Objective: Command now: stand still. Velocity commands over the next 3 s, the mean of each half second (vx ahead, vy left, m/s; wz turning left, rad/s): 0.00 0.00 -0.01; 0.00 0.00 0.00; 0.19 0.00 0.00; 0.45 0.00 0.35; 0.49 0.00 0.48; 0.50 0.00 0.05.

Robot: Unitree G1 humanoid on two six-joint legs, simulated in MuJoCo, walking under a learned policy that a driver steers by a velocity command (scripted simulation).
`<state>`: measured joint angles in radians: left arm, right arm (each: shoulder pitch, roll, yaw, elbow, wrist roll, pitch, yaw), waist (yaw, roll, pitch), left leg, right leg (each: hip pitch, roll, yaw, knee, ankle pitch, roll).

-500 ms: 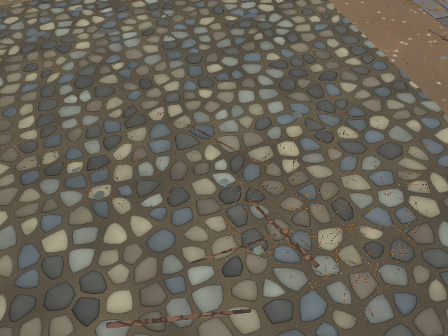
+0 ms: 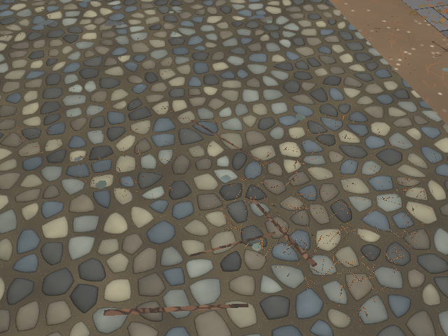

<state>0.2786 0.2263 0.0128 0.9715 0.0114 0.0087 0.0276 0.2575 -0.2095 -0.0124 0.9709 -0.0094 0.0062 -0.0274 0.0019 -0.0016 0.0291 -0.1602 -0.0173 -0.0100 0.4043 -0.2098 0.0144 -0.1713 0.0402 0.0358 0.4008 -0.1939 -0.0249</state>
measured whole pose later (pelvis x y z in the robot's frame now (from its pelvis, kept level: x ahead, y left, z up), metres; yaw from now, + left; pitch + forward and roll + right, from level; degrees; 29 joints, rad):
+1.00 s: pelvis +0.01 +0.00 +0.00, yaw +1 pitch -1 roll +0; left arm 0.31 0.13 0.00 1.16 0.01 0.00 0.05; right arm 0.31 -0.13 0.00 1.15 -0.01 -0.01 -0.04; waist 0.00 0.00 0.03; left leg -0.16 -0.02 -0.02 0.41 -0.22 0.02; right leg -0.17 0.03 0.03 0.40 -0.21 -0.02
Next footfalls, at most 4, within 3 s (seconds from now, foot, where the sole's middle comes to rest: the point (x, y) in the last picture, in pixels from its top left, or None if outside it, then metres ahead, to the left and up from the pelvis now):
1.84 left None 0.41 0.05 -0.78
2.38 right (224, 259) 0.79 0.03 -0.78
2.92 left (139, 227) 0.92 0.33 -0.78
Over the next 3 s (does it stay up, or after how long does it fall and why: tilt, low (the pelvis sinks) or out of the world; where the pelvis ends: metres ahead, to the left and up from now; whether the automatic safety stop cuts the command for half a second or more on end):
stays up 0.86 0.21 -0.01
